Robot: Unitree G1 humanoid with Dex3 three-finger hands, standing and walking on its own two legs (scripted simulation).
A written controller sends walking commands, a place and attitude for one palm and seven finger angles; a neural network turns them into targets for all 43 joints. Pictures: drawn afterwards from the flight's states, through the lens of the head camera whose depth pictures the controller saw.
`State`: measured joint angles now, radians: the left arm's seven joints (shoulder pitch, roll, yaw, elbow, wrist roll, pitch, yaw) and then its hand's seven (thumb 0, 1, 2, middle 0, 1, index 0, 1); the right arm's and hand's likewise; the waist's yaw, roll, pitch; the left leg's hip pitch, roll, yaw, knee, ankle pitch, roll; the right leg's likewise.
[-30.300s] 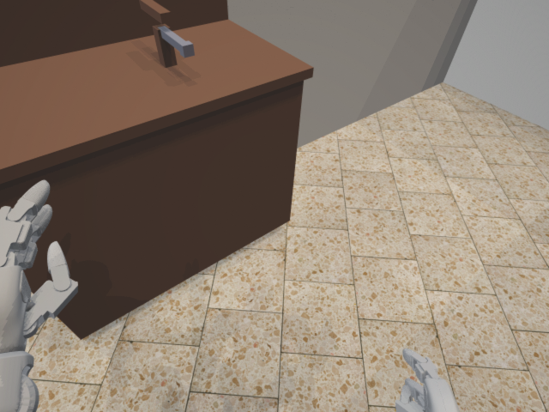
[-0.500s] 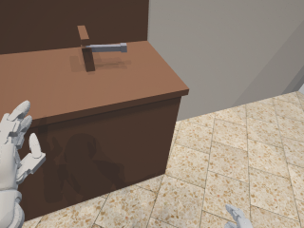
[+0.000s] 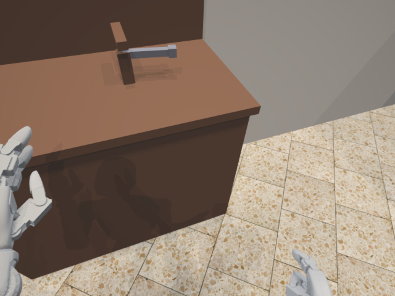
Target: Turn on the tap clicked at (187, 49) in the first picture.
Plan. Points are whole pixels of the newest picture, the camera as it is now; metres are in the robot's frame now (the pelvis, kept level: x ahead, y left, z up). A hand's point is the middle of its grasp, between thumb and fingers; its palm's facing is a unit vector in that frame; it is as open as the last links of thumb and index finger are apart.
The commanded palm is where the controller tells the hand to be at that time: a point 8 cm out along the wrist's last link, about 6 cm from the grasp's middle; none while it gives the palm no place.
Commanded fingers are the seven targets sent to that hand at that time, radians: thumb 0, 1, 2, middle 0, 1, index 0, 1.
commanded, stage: stop stepping back and stand still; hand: left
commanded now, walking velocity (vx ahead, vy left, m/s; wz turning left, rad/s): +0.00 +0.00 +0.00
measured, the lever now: (172, 51) +0.75 +0.13 +0.14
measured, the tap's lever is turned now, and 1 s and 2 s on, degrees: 80 80 80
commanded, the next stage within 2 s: stand and check the lever's angle in 0.18 s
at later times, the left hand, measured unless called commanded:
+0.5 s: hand (30, 212) +0.20 +0.26 +0.16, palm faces +0.41 -0.84 -0.36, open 7.4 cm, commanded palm +0.14 +0.30 +0.18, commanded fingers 0.00 0.90 0.90 -0.20 -0.30 -0.20 -0.30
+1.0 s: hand (30, 213) +0.20 +0.26 +0.15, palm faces +0.40 -0.84 -0.36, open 7.4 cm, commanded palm +0.14 +0.30 +0.18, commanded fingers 0.00 0.90 0.90 -0.20 -0.30 -0.20 -0.30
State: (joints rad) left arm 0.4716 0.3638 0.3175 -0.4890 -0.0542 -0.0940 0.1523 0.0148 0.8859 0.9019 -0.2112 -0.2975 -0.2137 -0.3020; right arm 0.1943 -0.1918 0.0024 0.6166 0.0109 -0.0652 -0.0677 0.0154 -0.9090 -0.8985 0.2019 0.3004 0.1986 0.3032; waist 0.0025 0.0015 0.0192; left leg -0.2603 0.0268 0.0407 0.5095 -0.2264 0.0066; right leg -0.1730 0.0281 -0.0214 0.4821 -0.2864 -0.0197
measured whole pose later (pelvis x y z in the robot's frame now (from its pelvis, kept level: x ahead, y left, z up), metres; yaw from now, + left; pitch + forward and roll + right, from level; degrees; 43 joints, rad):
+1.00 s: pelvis -0.01 +0.02 +0.00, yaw +0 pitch -1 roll -2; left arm 0.47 0.34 0.29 -0.45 -0.05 -0.11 0.16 0.01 0.89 0.90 -0.21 -0.30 -0.21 -0.30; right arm 0.18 -0.20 0.00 0.61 0.00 -0.06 -0.07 0.01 -0.91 -0.90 0.20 0.30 0.20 0.30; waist 0.01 0.03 0.02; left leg -0.27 0.01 0.04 0.46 -0.18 0.03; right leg -0.16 0.02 -0.02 0.40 -0.22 0.00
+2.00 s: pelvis +0.00 +0.02 +0.01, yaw +1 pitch +0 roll -2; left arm 0.47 0.34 0.29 -0.46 -0.05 -0.10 0.16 0.01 0.89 0.90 -0.21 -0.30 -0.21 -0.30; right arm 0.18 -0.20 0.00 0.60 0.00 -0.06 -0.07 0.01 -0.91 -0.90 0.20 0.30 0.20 0.30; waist 0.02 0.03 0.02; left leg -0.27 0.01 0.03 0.46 -0.19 0.03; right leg -0.15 0.01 -0.03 0.38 -0.23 0.00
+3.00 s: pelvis -0.01 +0.02 +0.01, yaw +1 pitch +0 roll -2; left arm 0.47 0.34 0.30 -0.47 -0.05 -0.10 0.16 0.01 0.89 0.90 -0.21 -0.30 -0.21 -0.30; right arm 0.18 -0.20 0.01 0.60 0.00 -0.06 -0.07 0.01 -0.91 -0.90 0.20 0.30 0.20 0.30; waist 0.02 0.03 0.02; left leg -0.27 0.01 0.03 0.45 -0.18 0.03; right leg -0.15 0.01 -0.03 0.38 -0.22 0.01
